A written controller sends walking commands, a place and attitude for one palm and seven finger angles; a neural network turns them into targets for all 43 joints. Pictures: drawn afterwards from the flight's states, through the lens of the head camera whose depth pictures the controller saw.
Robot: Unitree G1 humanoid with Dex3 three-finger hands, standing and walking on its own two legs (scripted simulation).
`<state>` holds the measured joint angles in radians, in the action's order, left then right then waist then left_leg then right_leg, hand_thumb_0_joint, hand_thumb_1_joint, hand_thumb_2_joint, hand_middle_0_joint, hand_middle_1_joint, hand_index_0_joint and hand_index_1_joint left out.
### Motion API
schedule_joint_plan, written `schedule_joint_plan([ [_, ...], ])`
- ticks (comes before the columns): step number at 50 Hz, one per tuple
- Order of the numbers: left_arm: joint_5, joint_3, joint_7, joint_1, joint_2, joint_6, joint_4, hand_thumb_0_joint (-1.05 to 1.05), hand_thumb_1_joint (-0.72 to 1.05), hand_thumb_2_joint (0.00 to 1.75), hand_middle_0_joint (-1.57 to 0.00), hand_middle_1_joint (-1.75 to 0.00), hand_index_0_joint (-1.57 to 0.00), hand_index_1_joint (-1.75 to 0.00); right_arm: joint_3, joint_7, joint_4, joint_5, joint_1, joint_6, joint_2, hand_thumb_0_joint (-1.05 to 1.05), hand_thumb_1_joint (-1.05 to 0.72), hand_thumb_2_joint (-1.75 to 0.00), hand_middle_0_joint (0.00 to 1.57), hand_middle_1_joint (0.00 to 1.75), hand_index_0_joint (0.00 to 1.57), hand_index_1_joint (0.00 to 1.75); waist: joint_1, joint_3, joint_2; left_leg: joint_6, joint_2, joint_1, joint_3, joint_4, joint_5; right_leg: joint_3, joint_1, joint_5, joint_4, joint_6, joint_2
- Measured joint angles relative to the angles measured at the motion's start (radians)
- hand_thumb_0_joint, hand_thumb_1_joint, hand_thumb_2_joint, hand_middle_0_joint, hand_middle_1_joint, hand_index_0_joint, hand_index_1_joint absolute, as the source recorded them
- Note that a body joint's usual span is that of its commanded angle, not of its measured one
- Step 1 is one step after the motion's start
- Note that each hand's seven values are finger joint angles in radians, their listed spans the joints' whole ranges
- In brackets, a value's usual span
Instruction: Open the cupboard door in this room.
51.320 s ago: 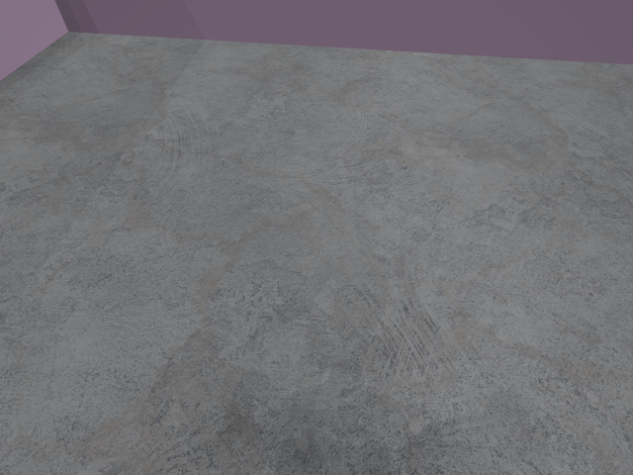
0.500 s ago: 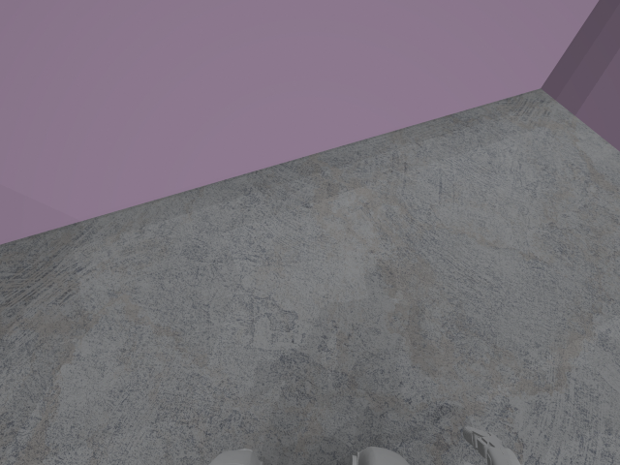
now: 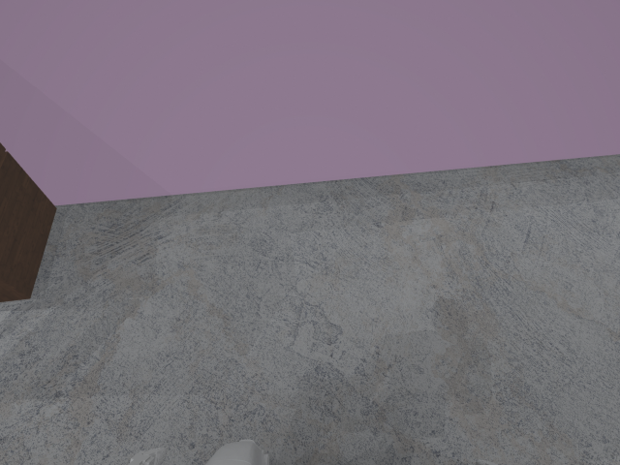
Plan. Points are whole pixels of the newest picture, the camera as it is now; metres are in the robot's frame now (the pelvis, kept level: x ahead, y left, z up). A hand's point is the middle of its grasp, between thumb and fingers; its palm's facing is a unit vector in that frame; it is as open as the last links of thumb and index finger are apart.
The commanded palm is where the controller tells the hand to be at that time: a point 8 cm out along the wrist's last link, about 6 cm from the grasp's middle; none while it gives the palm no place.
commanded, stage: turn to face it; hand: left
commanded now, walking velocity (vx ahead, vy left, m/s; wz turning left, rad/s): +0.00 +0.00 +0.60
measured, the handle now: out of the picture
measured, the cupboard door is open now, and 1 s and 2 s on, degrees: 49 49 49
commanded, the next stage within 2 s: take the last steps up to it in 1.54 s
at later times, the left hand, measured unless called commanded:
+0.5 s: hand out of the picture +0.07 +0.19 -0.15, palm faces +0.29 -0.91 -0.28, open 7.4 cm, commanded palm none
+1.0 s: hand out of the picture +0.03 +0.21 -0.15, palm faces +0.57 -0.78 -0.26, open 7.4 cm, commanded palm none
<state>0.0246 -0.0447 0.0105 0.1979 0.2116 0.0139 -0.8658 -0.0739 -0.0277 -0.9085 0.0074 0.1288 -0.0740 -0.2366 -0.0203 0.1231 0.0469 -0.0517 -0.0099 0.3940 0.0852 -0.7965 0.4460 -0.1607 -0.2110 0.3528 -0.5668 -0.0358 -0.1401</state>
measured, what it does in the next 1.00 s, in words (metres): steps on the spot, turning left: left foot, then right foot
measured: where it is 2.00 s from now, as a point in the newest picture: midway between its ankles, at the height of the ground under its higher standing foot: outside the picture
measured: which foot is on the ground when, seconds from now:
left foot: up 0.00-0.04, down 0.06-0.40, up 0.42-0.68, down 0.70-1.00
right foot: down 0.00-0.04, up 0.06-0.38, down 0.40-0.70, up 0.72-1.00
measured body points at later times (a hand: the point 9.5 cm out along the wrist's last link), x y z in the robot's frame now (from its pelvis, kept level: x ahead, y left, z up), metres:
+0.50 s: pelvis +0.03 -0.03 +0.00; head +0.09 -0.03 +0.44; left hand +0.05 +0.24 -0.13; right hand +0.18 -0.27 -0.15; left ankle -0.02 +0.08 -0.67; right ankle +0.05 -0.16 -0.73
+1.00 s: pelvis +0.06 -0.03 +0.00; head +0.10 +0.01 +0.45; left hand +0.00 +0.25 -0.13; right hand +0.27 -0.20 -0.13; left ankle +0.02 +0.08 -0.73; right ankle +0.14 -0.16 -0.70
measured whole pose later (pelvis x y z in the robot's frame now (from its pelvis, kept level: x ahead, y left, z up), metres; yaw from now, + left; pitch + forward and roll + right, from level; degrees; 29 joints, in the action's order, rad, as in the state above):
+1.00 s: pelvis +0.06 -0.03 +0.00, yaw +35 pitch +1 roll -1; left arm 0.01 -0.08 0.00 0.14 0.26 0.05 -0.86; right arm -0.06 0.00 -0.91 0.03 0.16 -0.05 -0.22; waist -0.01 0.09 0.00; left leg 0.01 0.02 0.31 -0.08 -0.52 0.23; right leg -0.01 -0.40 0.43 -0.83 -0.07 -0.05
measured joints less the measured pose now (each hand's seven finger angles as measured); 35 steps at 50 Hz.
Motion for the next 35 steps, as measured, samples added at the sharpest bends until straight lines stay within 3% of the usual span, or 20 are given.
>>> schedule_joint_plan([
  [2, -0.005, -0.003, -0.005, 0.017, 0.006, 0.003, -0.004, 0.0, 0.91, 0.9, -0.2, -0.3, -0.2, -0.3, 0.007, -0.004, 0.016, 0.002, -0.007, 0.011, 0.0, 0.01, -0.9, -0.9, 0.19, 0.3, 0.2, 0.3, 0.004, -0.003, 0.01, 0.015, 0.005, -0.057, 0.013, 0.153, -0.11, -0.023, -0.015, 0.038, -0.058, -0.013, -0.016],
  [3, -0.01, -0.006, -0.008, 0.024, 0.009, 0.01, -0.005, 0.0, 0.91, 0.9, -0.2, -0.3, -0.2, -0.3, 0.007, -0.004, 0.025, 0.005, -0.008, 0.022, -0.003, 0.01, -0.9, -0.9, 0.19, 0.3, 0.2, 0.3, 0.003, -0.011, 0.006, 0.064, 0.005, -0.059, 0.003, 0.182, -0.18, -0.026, -0.047, 0.063, -0.127, -0.022, -0.021],
  [5, -0.011, -0.013, -0.005, 0.016, 0.027, 0.035, -0.019, 0.0, 0.91, 0.9, -0.2, -0.3, -0.2, -0.3, 0.011, 0.002, 0.033, 0.01, -0.018, 0.037, 0.007, 0.01, -0.9, -0.9, 0.19, 0.3, 0.2, 0.3, 0.011, -0.003, 0.021, 0.102, 0.014, -0.035, -0.009, 0.129, -0.149, 0.041, -0.133, 0.18, -0.328, -0.035, -0.008],
  [7, -0.011, -0.022, 0.0, -0.002, 0.041, 0.053, -0.037, 0.01, 0.91, 0.9, -0.2, -0.3, -0.2, -0.3, 0.018, 0.014, 0.039, 0.013, -0.012, 0.045, 0.017, 0.01, -0.9, -0.9, 0.19, 0.3, 0.2, 0.3, 0.011, -0.004, 0.021, 0.097, 0.015, -0.036, -0.033, 0.134, -0.126, 0.091, -0.207, 0.193, -0.483, -0.041, 0.022],
  [9, -0.011, -0.029, -0.003, -0.02, 0.048, 0.058, -0.041, 0.01, 0.91, 0.9, -0.2, -0.3, -0.2, -0.3, 0.022, 0.023, 0.036, 0.015, -0.002, 0.046, 0.022, 0.01, -0.9, -0.9, 0.2, 0.3, 0.21, 0.3, 0.014, -0.006, 0.013, 0.081, 0.017, -0.051, -0.06, 0.177, -0.146, 0.118, -0.253, 0.144, -0.544, -0.045, 0.04],
  [14, -0.013, -0.033, -0.011, -0.043, 0.047, 0.047, -0.016, 0.01, 0.91, 0.9, -0.2, -0.3, -0.2, -0.3, 0.022, 0.026, 0.013, 0.018, 0.022, 0.037, 0.022, 0.01, -0.9, -0.9, 0.2, 0.3, 0.21, 0.3, 0.017, -0.017, -0.023, 0.069, 0.017, -0.082, -0.125, 0.261, -0.196, 0.144, -0.248, 0.091, -0.405, -0.041, 0.069],
  [19, -0.016, -0.026, -0.01, -0.05, 0.042, 0.024, 0.012, 0.01, 0.91, 0.9, -0.2, -0.3, -0.2, -0.3, 0.008, 0.024, 0.002, 0.015, 0.042, 0.018, 0.014, 0.01, -0.9, -0.9, 0.2, 0.3, 0.21, 0.3, 0.005, -0.033, -0.056, 0.038, 0.026, -0.061, -0.193, 0.233, -0.184, 0.134, -0.119, 0.001, -0.09, -0.028, 0.107],
  [20, -0.012, -0.024, -0.009, -0.04, 0.048, 0.013, 0.023, 0.01, 0.91, 0.9, -0.2, -0.3, -0.2, -0.3, 0.004, 0.022, 0.005, 0.01, 0.05, 0.014, 0.015, 0.01, -0.9, -0.9, 0.2, 0.3, 0.21, 0.3, 0.007, -0.047, -0.044, 0.035, 0.041, -0.04, -0.195, 0.2, -0.164, 0.141, -0.084, -0.027, -0.001, -0.012, 0.096],
  [23, -0.004, -0.014, 0.001, -0.039, 0.02, 0.0, 0.02, 0.0, 0.91, 0.9, -0.2, -0.3, -0.2, -0.3, -0.015, 0.018, -0.006, 0.009, 0.032, -0.001, -0.012, 0.01, -0.9, -0.9, 0.2, 0.3, 0.21, 0.3, 0.003, -0.027, -0.076, 0.026, 0.045, 0.057, -0.174, -0.093, 0.024, 0.102, -0.077, -0.017, -0.032, 0.022, 0.091],
  [26, -0.004, -0.006, 0.008, -0.021, 0.002, 0.002, 0.014, 0.0, 0.91, 0.9, -0.2, -0.3, -0.2, -0.3, -0.019, 0.012, -0.013, 0.007, 0.015, -0.009, -0.017, 0.01, -0.9, -0.9, 0.2, 0.3, 0.21, 0.3, -0.005, -0.015, -0.065, 0.007, 0.028, 0.106, -0.107, -0.282, 0.034, 0.067, -0.034, -0.018, -0.002, 0.025, 0.067],
  [28, -0.003, -0.003, 0.007, -0.01, -0.003, 0.002, 0.007, 0.0, 0.91, 0.9, -0.2, -0.3, -0.2, -0.3, -0.015, 0.007, -0.012, 0.005, 0.008, -0.009, -0.01, 0.01, -0.9, -0.9, 0.19, 0.3, 0.2, 0.3, -0.007, -0.011, -0.041, -0.004, 0.013, 0.09, -0.064, -0.24, 0.03, 0.044, -0.009, -0.021, 0.021, 0.023, 0.047],
  [32, -0.001, 0.001, 0.001, 0.01, -0.003, -0.003, -0.004, 0.0, 0.91, 0.9, -0.2, -0.3, -0.2, -0.3, 0.0, 0.0, -0.003, 0.001, -0.013, -0.001, 0.002, 0.01, -0.91, -0.9, 0.19, 0.3, 0.2, 0.3, 0.007, -0.001, 0.001, 0.0, 0.006, 0.01, -0.008, -0.013, 0.006, -0.003, 0.014, 0.0, 0.012, 0.009, 0.01],
  [34, -0.005, -0.001, -0.004, 0.025, 0.003, -0.002, -0.009, 0.0, 0.91, 0.9, -0.2, -0.3, -0.2, -0.3, 0.007, -0.001, 0.009, 0.002, -0.023, 0.009, 0.004, 0.01, -0.91, -0.9, 0.19, 0.3, 0.2, 0.3, 0.011, -0.001, 0.015, 0.012, 0.013, -0.046, 0.01, 0.13, -0.08, -0.026, 0.005, 0.034, -0.037, -0.004, -0.008],
  [35, -0.009, -0.003, -0.007, 0.037, 0.005, 0.002, -0.011, 0.0, 0.91, 0.9, -0.2, -0.3, -0.2, -0.3, 0.009, -0.004, 0.02, 0.004, -0.023, 0.018, -0.001, 0.01, -0.9, -0.9, 0.19, 0.3, 0.2, 0.3, 0.011, -0.009, 0.01, 0.035, 0.008, -0.07, 0.004, 0.195, -0.174, -0.037, -0.018, 0.056, -0.092, -0.011, -0.012],
])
